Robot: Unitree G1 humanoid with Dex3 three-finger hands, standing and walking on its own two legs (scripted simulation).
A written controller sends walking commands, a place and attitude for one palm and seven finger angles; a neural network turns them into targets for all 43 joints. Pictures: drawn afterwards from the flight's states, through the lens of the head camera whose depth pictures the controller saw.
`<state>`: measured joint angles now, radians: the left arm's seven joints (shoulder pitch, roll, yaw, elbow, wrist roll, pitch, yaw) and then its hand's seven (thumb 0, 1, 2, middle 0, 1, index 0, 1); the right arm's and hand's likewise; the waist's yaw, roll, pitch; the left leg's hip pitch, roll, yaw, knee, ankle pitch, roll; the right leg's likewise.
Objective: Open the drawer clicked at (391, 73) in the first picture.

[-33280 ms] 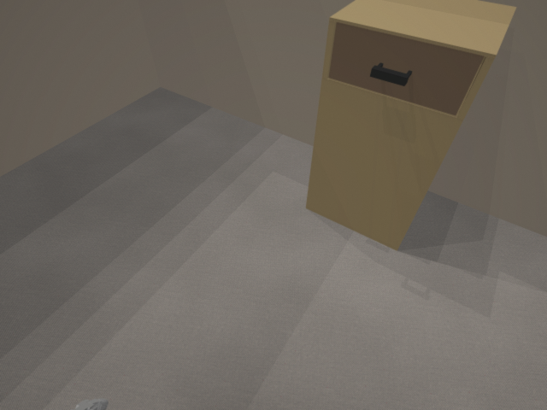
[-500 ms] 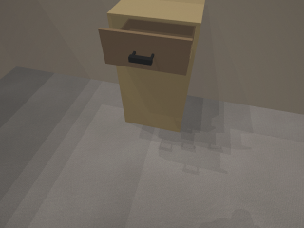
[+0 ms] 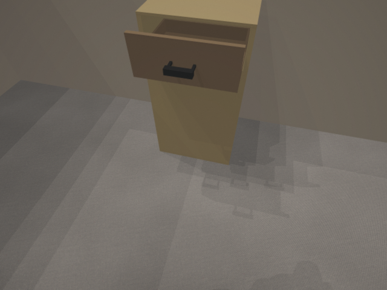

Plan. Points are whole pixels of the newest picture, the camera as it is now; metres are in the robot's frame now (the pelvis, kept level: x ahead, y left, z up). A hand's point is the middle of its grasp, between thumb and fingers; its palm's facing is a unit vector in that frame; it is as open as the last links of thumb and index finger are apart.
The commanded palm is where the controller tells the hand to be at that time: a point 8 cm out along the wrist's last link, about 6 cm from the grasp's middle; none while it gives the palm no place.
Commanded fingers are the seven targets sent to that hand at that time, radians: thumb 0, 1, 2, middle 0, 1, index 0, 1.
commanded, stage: look to check the result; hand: left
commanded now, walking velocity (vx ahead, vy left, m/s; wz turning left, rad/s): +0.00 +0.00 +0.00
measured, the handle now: (180, 68) +0.81 +0.09 +0.01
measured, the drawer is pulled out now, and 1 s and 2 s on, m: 0.16 0.16 0.16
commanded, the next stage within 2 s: turn to face it in 0.14 s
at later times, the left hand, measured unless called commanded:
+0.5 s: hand out of the picture +0.07 +0.22 -0.17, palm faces -0.04 -0.95 -0.30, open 7.3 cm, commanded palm none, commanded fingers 0.00 0.90 0.90 -0.20 -0.30 -0.20 -0.30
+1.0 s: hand out of the picture +0.09 +0.18 -0.18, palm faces -0.10 -0.97 -0.20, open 7.3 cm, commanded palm none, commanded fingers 0.00 0.90 0.90 -0.20 -0.30 -0.20 -0.30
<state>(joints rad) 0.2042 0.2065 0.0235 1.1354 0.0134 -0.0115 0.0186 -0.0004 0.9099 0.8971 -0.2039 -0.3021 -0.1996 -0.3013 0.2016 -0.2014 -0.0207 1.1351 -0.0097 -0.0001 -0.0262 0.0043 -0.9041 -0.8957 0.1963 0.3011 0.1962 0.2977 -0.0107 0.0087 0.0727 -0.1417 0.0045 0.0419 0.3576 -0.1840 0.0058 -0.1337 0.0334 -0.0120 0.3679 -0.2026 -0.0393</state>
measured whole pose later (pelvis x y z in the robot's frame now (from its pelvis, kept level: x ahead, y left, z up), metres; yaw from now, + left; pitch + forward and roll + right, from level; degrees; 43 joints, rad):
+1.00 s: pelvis +0.01 +0.00 -0.01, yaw -7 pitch -1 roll +0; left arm 0.20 0.18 0.06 1.02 0.02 0.03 0.00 0.00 0.91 0.90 -0.20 -0.30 -0.20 -0.30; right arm 0.28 -0.18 -0.06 1.07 -0.03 0.01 -0.02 0.00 -0.90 -0.90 0.20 0.30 0.20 0.30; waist -0.02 0.00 0.08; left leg -0.20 0.05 0.14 0.51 -0.30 0.01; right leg -0.25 0.08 0.08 0.57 -0.34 -0.05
